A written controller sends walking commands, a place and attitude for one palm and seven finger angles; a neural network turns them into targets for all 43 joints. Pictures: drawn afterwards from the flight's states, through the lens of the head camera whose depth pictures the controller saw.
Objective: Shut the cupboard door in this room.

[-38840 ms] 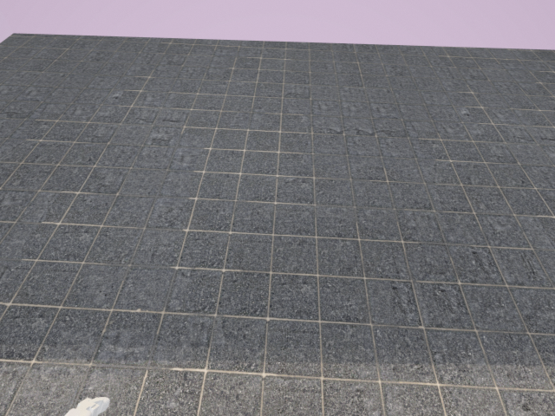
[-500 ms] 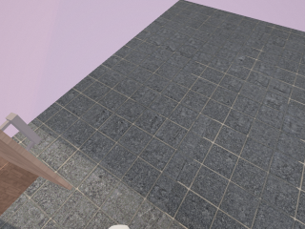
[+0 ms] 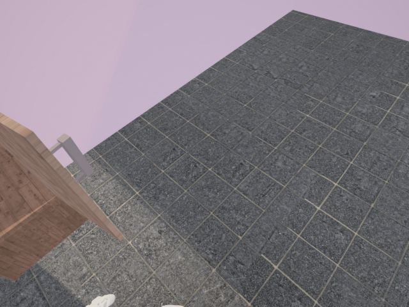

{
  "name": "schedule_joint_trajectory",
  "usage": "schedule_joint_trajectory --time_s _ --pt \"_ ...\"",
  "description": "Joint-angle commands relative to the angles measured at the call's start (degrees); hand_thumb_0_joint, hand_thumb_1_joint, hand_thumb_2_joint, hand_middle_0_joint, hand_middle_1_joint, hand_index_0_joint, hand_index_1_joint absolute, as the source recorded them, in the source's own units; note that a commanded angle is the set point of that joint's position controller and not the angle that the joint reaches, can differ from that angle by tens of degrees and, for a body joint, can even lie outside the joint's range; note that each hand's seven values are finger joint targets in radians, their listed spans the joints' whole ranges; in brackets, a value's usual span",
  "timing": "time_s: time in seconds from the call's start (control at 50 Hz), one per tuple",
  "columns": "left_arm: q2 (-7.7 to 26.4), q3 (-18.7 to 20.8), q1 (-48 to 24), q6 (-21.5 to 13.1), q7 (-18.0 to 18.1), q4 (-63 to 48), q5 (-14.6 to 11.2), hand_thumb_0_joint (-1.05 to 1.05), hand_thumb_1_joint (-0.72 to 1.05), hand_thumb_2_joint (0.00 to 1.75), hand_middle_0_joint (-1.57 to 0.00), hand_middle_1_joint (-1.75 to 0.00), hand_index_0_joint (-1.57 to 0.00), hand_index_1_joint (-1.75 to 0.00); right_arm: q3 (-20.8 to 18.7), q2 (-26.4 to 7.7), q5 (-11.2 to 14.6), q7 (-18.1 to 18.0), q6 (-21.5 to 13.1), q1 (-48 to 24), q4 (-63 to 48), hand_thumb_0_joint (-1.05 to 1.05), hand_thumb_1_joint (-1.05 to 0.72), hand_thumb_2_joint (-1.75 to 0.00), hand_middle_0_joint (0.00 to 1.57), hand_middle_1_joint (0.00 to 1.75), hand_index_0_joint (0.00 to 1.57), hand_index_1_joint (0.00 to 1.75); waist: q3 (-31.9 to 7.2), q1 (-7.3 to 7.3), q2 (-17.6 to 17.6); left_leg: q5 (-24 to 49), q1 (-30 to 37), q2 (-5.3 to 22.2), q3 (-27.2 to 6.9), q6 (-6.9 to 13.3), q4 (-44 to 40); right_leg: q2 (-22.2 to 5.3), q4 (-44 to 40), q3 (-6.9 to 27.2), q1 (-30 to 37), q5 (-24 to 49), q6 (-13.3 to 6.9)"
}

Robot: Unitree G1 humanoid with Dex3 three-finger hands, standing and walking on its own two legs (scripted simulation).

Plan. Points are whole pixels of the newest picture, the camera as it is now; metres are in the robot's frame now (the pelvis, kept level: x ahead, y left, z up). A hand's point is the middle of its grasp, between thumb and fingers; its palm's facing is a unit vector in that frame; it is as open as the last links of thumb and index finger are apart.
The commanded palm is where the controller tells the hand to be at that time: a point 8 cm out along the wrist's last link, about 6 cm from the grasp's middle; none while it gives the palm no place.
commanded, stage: turn or walk to find it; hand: left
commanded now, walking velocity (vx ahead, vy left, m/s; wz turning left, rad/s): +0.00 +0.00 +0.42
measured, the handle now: (70, 162) +0.45 +0.38 -0.04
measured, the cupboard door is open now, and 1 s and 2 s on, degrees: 100 100 100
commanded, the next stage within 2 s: stand and wait in 0.58 s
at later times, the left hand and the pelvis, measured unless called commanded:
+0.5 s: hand out of the picture -0.04 +0.25 -0.17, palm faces +0.28 -0.93 -0.24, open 7.4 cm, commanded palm none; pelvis -0.02 +0.03 +0.01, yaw +14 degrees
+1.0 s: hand out of the picture -0.02 +0.18 -0.15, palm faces +0.38 -0.89 -0.25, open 7.3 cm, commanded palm none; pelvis -0.01 -0.01 +0.01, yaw +21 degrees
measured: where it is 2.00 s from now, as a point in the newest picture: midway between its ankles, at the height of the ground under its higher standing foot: outside the picture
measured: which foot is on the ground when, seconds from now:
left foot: up 0.00-0.36, down 0.38-0.80, up 0.82-1.00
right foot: down 0.00-0.38, up 0.40-0.76, down 0.78-1.00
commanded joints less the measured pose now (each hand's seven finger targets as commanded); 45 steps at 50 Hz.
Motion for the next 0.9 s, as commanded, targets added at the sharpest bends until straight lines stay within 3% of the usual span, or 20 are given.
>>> schedule_joint_trajectory --time_s 0.0,0.04,0.06,0.22,0.28,0.32,0.34,0.36,0.38,0.44,0.48,0.6,0.7,0.72,0.74,0.76,0.78,0.8,0.82,0.88 --pt "11.54 3.38 3.05 -0.7 1.14 -3.19 0.17 0.0 0.9 0.9 -0.2 -0.3 -0.2 -0.3 -2.63 -6.32 -0.16 0.29 0.25 -1.53 -4.15 0.0 -0.9 -0.9 0.2 0.3 0.2 0.3 -1.92 1.63 -11.8 -5.54 -11.29 1.84 -1.0 -0.24 29.11 -19.92 -18.08 16.93 1.93 8.61 -8.57" --pt "9.14 2.88 -0.38 -0.78 1.22 -4.34 0.32 0.0 0.9 0.9 -0.2 -0.3 -0.2 -0.3 -2.33 -5.06 -0.24 0.85 0.43 1.88 -2.42 0.0 -0.9 -0.9 0.2 0.3 0.2 0.3 -2.98 -0.45 -11.15 -0.84 -10.36 2.93 1.03 -1.26 29.9 -16.19 -16.39 8.51 2.42 10.51 -5.95" --pt "9.09 2.84 0.08 -0.97 1.27 -4.6 0.49 0.0 0.9 0.9 -0.2 -0.3 -0.2 -0.3 -2.08 -4.62 -0.27 0.94 0.44 2.26 -2.26 0.0 -0.9 -0.9 0.2 0.3 0.2 0.3 -3.57 -0.17 -12.37 -0.35 -9.84 3.17 2.09 -1.81 28.35 -15.62 -16.07 6.76 3.3 12.0 -5.68" --pt "12.48 3.82 7.93 -0.7 0.89 -1.14 0.82 0.0 0.9 0.9 -0.2 -0.3 -0.2 -0.3 -0.51 -3.16 0.38 0.79 -0.42 -3.5 -3.22 0.0 -0.9 -0.9 0.2 0.3 0.2 0.3 -5.69 4.26 -13.67 -5.06 -5.33 3.13 7.62 -2.28 7.91 -18.03 -12.45 3.95 10.81 23.91 -7.89" --pt "13.14 4.14 7.26 -0.44 0.81 -0.45 0.72 0.0 0.9 0.9 -0.2 -0.3 -0.2 -0.3 -0.23 -3.11 0.52 0.53 -1.18 -1.09 -2.75 0.0 -0.9 -0.9 0.2 0.3 0.2 0.3 -7.88 2.99 -13.77 -1.69 -0.6 2.67 9.8 -1.8 -2.94 -18.08 -8.25 1.93 12.08 26.97 -6.53" --pt "12.31 4.1 5.95 0.0 0.68 -0.36 -0.02 0.0 0.9 0.9 -0.2 -0.3 -0.2 -0.3 -0.53 -4.71 0.39 0.55 -1.91 2.68 -1.66 0.0 -0.9 -0.9 0.2 0.3 0.2 0.3 -9.47 0.31 -9.64 10.18 10.19 3.54 9.43 -0.8 -16.33 -16.19 -1.64 -1.57 5.97 21.28 -2.33" --pt "9.71 3.68 6.59 0.46 0.47 -1.32 -0.35 0.0 0.9 0.9 -0.2 -0.3 -0.2 -0.3 -1.38 -8.95 0.08 0.49 -2.46 4.08 -1.86 0.0 -0.9 -0.9 0.2 0.3 0.2 0.3 -10.87 -0.42 1.91 18.67 18.16 11.8 -1.73 2.17 -21.01 -11.06 7.95 -4.4 -3.42 8.93 1.18" --pt "5.79 2.37 4.9 0.77 0.14 -3.46 -0.4 0.0 0.9 0.9 -0.2 -0.3 -0.2 -0.3 -2.69 -14.21 -0.16 0.09 -2.36 6.62 -2.0 0.0 -0.9 -0.9 0.2 0.3 0.2 0.3 -9.11 -1.95 16.46 38.95 21.09 24.47 -16.11 9.05 -21.62 -4.66 17.76 -4.38 -16.0 -18.88 4.54" --pt "6.62 1.93 0.33 1.54 0.62 -3.88 0.04 0.0 0.9 0.9 -0.2 -0.3 -0.2 -0.3 -2.72 -14.23 -0.25 -0.57 -2.04 8.25 -0.56 0.0 -0.9 -0.9 0.2 0.3 0.2 0.3 -8.5 -3.78 14.04 37.76 16.58 25.43 -16.0 12.6 -21.75 -4.61 23.74 1.07 -15.03 -20.81 4.07" --pt "6.84 2.54 -0.09 1.47 -0.33 -1.53 -0.16 0.0 0.9 0.9 -0.2 -0.3 -0.2 -0.3 -1.56 -10.16 -0.45 -1.48 -2.32 1.04 -1.94 0.0 -0.9 -0.9 0.2 0.3 0.2 0.3 -4.54 -0.19 8.0 34.19 12.51 18.09 -9.14 10.86 -20.59 -3.9 28.66 3.9 -16.18 -10.95 3.99" --pt "6.5 2.41 1.36 1.43 -0.46 -0.49 -0.22 0.0 0.9 0.9 -0.2 -0.3 -0.2 -0.3 -1.25 -9.77 -0.34 -1.51 -2.67 0.74 -2.18 0.0 -0.9 -0.9 0.2 0.3 0.2 0.3 -5.33 0.4 5.93 37.06 13.71 15.74 -6.2 9.77 -20.19 -3.16 27.91 3.6 -14.96 -8.4 4.49" --pt "5.53 1.67 -0.35 1.38 -0.08 -1.29 -0.35 0.0 0.9 0.9 -0.2 -0.3 -0.2 -0.3 -1.64 -9.64 -0.42 -1.35 -2.4 2.73 -1.81 0.0 -0.9 -0.9 0.2 0.3 0.2 0.3 -5.62 -0.7 5.54 36.68 14.75 15.37 -8.08 10.71 -19.65 -1.52 18.62 3.37 -11.95 -9.24 4.84" --pt "4.68 0.85 4.51 0.18 0.23 1.1 -0.52 0.0 0.9 0.9 -0.2 -0.3 -0.2 -0.3 -1.38 -8.45 -0.37 -1.32 -2.36 0.77 -0.82 0.0 -0.9 -0.9 0.2 0.3 0.2 0.3 -7.16 1.42 5.73 36.02 11.23 13.32 -7.74 8.75 -16.23 0.84 -0.1 1.4 0.25 -2.23 3.52" --pt "5.0 0.84 6.33 -0.32 0.37 1.99 -0.45 0.0 0.9 0.9 -0.2 -0.3 -0.2 -0.3 -1.19 -7.82 -0.05 -1.29 -2.46 0.57 -0.48 0.0 -0.9 -0.9 0.2 0.3 0.2 0.3 -7.47 2.26 4.83 32.41 9.04 11.66 -6.84 6.79 -14.24 0.37 -7.42 1.32 5.1 4.12 3.31" --pt "7.03 1.02 7.78 -0.95 0.67 2.67 -0.27 0.0 0.9 0.9 -0.2 -0.3 -0.2 -0.3 -0.86 -5.92 0.36 -0.98 -2.73 1.21 -0.08 0.0 -0.9 -0.9 0.2 0.3 0.2 0.3 -8.11 2.73 0.39 24.9 4.5 9.04 -4.78 4.01 -10.91 -2.99 -12.48 4.86 11.56 10.17 2.36" --pt "10.25 1.36 7.98 -1.49 1.09 3.11 0.28 0.0 0.9 0.9 -0.2 -0.3 -0.2 -0.3 -0.1 -2.62 0.72 -0.79 -2.92 2.4 -0.42 0.0 -0.9 -0.9 0.2 0.3 0.2 0.3 -8.47 2.0 -10.19 11.62 -1.74 3.72 1.02 0.9 -5.08 -12.99 -13.56 15.03 15.53 17.73 -1.29" --pt "12.13 1.64 7.28 -1.56 0.92 2.6 0.2 0.0 0.9 0.9 -0.2 -0.3 -0.2 -0.3 0.04 -2.47 0.66 -0.94 -2.14 1.5 -0.93 0.0 -0.9 -0.9 0.2 0.3 0.2 0.3 -5.73 2.48 -16.28 -7.27 -2.52 0.41 2.82 -0.43 0.78 -19.92 -17.18 20.53 9.53 18.56 -7.48" --pt "12.05 2.13 6.96 -1.53 0.89 2.44 0.08 0.0 0.9 0.9 -0.2 -0.3 -0.2 -0.3 -0.42 -3.86 0.2 -1.15 -0.93 0.34 -0.86 0.0 -0.9 -0.9 0.2 0.3 0.2 0.3 -2.96 3.32 -19.8 -10.9 -1.4 1.74 0.56 0.1 7.32 -20.19 -19.93 22.8 2.45 13.27 -9.97" --pt "10.27 1.69 4.86 -1.22 0.86 2.53 0.17 0.0 0.9 0.9 -0.2 -0.3 -0.2 -0.3 -0.61 -4.16 0.1 -1.12 -0.82 0.62 0.3 0.0 -0.9 -0.9 0.2 0.3 0.2 0.3 -0.69 2.2 -16.06 -8.65 -1.66 2.05 0.62 0.39 11.06 -18.05 -19.89 21.03 0.85 11.54 -10.63" --pt "8.5 1.52 3.4 -0.98 0.99 2.09 0.25 0.0 0.9 0.9 -0.2 -0.3 -0.2 -0.3 -0.22 -2.16 0.31 -0.76 -0.94 2.94 2.76 0.0 -0.9 -0.9 0.2 0.3 0.2 0.3 -1.77 1.22 -11.84 -4.41 -1.31 2.53 3.37 -0.12 12.97 -13.48 -16.66 11.65 3.38 18.88 -8.59"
